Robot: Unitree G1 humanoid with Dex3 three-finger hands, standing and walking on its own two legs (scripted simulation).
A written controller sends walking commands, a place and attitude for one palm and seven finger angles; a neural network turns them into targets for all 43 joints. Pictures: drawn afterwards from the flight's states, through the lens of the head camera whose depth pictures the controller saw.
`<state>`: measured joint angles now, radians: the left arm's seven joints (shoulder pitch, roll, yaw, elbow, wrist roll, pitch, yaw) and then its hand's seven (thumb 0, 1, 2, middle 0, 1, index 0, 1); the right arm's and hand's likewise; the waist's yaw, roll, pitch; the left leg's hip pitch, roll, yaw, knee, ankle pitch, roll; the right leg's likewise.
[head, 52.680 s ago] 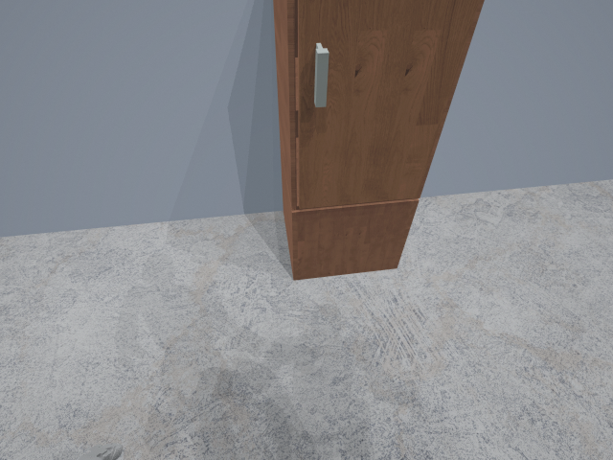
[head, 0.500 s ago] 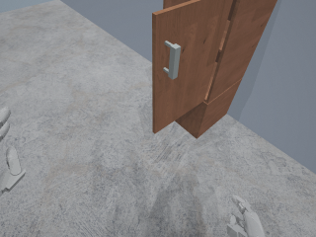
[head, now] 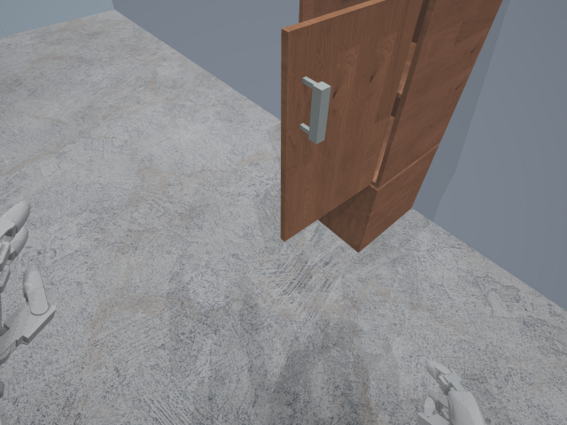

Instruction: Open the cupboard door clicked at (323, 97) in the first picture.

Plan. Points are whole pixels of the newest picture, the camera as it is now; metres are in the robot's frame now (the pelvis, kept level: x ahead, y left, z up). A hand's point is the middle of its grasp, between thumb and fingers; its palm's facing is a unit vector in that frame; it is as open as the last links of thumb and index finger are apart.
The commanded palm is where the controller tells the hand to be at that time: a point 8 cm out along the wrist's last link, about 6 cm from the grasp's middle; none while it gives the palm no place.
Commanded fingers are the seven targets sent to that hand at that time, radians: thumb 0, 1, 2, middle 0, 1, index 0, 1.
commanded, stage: let the arm hang, fingers relaxed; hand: left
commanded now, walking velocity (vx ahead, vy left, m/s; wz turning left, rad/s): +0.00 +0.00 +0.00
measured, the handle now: (312, 109) +0.67 -0.01 +0.09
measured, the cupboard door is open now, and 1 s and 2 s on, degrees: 88 88 88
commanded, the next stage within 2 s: look to check the result in 1.08 s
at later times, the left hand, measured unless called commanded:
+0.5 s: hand out of the picture -0.04 +0.17 -0.17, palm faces +0.05 -0.97 -0.22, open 7.2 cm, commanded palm none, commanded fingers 0.00 0.90 0.90 -0.20 -0.30 -0.20 -0.30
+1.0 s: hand out of the picture +0.00 +0.16 -0.17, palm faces +0.06 -0.98 -0.19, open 7.3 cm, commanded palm none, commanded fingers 0.00 0.90 0.90 -0.20 -0.30 -0.20 -0.30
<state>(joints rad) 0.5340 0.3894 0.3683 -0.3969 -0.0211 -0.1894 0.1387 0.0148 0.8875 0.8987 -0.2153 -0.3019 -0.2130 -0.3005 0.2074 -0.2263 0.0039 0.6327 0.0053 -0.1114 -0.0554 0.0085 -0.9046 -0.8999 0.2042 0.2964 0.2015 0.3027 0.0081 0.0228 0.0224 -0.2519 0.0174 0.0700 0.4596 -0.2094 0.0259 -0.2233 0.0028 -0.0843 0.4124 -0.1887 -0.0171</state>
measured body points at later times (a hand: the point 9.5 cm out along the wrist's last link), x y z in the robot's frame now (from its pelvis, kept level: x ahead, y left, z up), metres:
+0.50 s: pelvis -0.01 -0.01 +0.00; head +0.02 -0.01 +0.45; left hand -0.04 +0.23 -0.16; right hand -0.05 -0.23 -0.16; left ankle +0.02 +0.10 -0.74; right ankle +0.02 -0.11 -0.74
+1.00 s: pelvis +0.00 -0.01 +0.00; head +0.01 -0.02 +0.45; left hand +0.00 +0.21 -0.16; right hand -0.01 -0.21 -0.17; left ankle +0.02 +0.10 -0.74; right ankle +0.02 -0.11 -0.74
